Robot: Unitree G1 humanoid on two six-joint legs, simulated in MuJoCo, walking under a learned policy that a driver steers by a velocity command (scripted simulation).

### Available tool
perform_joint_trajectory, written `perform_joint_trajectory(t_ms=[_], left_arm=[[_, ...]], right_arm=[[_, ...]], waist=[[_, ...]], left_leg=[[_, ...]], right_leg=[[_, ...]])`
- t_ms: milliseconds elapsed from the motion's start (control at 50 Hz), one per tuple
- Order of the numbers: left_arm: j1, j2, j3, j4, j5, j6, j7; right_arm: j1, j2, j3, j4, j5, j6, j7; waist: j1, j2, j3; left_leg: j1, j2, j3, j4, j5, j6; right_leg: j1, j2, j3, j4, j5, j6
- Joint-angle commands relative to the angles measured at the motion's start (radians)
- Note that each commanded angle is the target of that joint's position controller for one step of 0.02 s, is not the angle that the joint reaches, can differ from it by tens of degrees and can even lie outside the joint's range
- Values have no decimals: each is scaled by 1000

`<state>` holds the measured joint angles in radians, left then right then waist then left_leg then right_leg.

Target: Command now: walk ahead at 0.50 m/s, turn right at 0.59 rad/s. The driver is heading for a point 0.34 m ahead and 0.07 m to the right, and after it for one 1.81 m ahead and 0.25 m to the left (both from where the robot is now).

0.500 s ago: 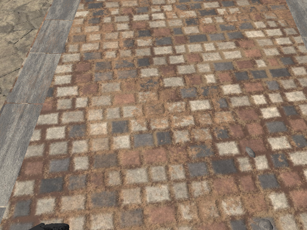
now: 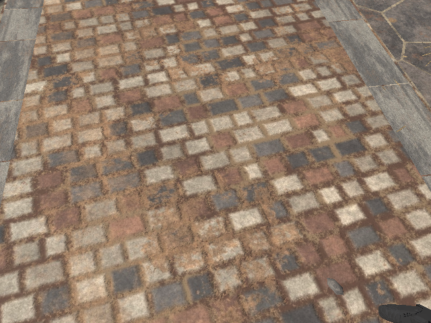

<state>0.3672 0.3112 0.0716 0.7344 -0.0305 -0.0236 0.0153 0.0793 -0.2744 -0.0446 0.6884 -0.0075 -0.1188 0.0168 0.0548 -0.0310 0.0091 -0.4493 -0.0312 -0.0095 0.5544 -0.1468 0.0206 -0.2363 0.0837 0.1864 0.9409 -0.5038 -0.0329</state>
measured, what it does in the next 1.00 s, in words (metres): walks ahead: right foot, then left foot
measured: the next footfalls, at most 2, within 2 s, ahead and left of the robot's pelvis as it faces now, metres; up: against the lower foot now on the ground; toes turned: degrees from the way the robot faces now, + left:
right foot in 0.44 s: +0.36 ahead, -0.17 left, +0.00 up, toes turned -16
left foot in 0.90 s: +0.36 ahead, +0.07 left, +0.00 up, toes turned +0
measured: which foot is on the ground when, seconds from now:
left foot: down 0.00-0.44, up 0.46-0.88, down 0.90-1.00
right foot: up 0.00-0.42, down 0.44-0.90, up 0.92-1.00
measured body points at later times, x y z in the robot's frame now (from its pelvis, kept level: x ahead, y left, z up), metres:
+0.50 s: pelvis +0.24 -0.05 +0.00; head +0.28 -0.07 +0.44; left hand +0.52 +0.13 -0.07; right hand +0.21 -0.34 -0.14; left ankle +0.12 +0.12 -0.66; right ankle +0.32 -0.16 -0.72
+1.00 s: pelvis +0.31 -0.02 +0.01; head +0.35 +0.01 +0.46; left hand +0.49 +0.26 -0.11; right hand +0.41 -0.31 -0.08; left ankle +0.32 +0.07 -0.72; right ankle +0.30 -0.16 -0.66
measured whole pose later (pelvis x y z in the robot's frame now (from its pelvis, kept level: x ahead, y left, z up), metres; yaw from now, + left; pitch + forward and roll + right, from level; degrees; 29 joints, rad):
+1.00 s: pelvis +0.31 -0.02 +0.01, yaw -1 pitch +1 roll -3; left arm 0.07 0.30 0.09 0.79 0.00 0.03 0.04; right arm 0.21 -0.30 -0.07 0.77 -0.01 0.02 0.00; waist -0.02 -0.03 0.05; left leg -0.31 0.01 0.00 0.57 -0.29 0.05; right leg -0.47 -0.01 -0.04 0.98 -0.50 0.04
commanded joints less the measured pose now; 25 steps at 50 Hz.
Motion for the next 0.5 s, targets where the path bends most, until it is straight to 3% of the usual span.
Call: perform_joint_trajectory(t_ms=[20, 40, 60, 100, 180, 240, 280, 340, 380, 400, 420, 440, 460, 480, 500], left_arm=[[-47, 142, 23, -108, 1, -15, 1], [-86, 131, 25, -120, 12, -14, -1], [-90, 116, 28, -124, 11, -10, -6], [-78, 74, 22, -126, 0, 2, -13], [-141, 41, 13, -157, 8, 10, -18], [-201, 30, 6, -166, 7, 0, -34], [-273, 13, -1, -185, 15, -8, -48], [-319, 20, 5, -213, 16, -8, -69], [-283, 49, 21, -217, 24, -5, -76], [-210, 72, 35, -203, 28, -6, -74], [-89, 105, 55, -168, 30, -9, -64], [0, 169, 68, -150, 41, -3, -40], [-60, 212, 43, -175, 68, -5, -22], [-13, 141, 30, -180, 65, -3, -28], [-60, 116, 20, -162, 56, -5, -36]], right_arm=[[200, -142, -51, -14, 2, 12, -11], [164, -119, -42, -7, -3, 17, -12], [145, -100, -35, -1, -8, 16, -14], [137, -95, -36, 12, -3, 9, -15], [152, -142, -53, 46, -1, 3, -16], [149, -159, -56, 62, 2, 11, -18], [148, -172, -57, 73, 5, 24, -25], [181, -204, -64, 94, 21, 47, -33], [185, -227, -72, 99, 42, 58, -39], [184, -232, -73, 103, 51, 62, -40], [177, -213, -64, 106, 51, 64, -38], [208, -161, -41, 94, 16, 57, -32], [360, -42, 9, 85, -24, 47, -5], [348, -143, -8, 146, 21, 50, 4], [227, -184, -24, 111, 58, 60, 5]], waist=[[-133, 141, -101], [-117, 118, -38], [-94, 138, -15], [-78, 159, 0], [-80, 107, 19], [-98, 97, 29], [-116, 86, 61], [-123, 105, 44], [-88, 127, 1], [-39, 124, -39], [34, 91, -99], [64, -20, -193], [-59, -238, -367], [36, -105, -544], [41, -65, -394]], left_leg=[[562, 380, -529, -271, -340, 160], [458, 339, -419, -292, -212, 151], [394, 307, -335, -315, -127, 140], [337, 281, -226, -360, -45, 145], [356, 302, -97, -405, 107, 175], [378, 274, 24, -406, 190, 152], [365, 255, 106, -375, 329, 131], [426, 269, 155, -298, 508, 106], [459, 280, 158, -189, 701, 91], [457, 275, 155, -91, 766, 81], [404, 241, 175, 65, 721, 52], [213, 183, 186, 317, 382, 4], [-115, 53, 103, 686, -583, -64], [-74, 52, -106, 773, -596, -63], [-135, 89, -100, 759, -541, -62]], right_leg=[[-546, -110, -43, 357, 75, 22], [-524, -138, -49, 312, 127, 25], [-484, -166, -51, 275, 163, 24], [-443, -185, -77, 233, 191, 28], [-500, -203, -83, 98, 309, 48], [-471, -196, -119, -68, 464, 44], [-416, -174, -172, -195, 534, 37], [-348, -138, -227, -293, 518, 16], [-253, -89, -246, -332, 429, -21], [-152, -59, -246, -377, 420, -48], [32, -35, -240, -468, 542, -82], [298, -165, -95, -449, 932, -133], [626, -509, 308, -364, 1375, -349], [580, -537, 354, -421, 1230, -389], [473, -467, 198, -461, 1130, -334]])
Keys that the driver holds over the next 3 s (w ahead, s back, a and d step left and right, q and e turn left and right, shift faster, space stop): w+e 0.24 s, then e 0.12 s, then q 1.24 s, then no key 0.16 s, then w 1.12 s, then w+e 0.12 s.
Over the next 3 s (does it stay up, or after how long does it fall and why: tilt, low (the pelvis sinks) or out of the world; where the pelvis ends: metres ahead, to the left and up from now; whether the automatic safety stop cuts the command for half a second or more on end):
stays up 0.83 0.21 0.02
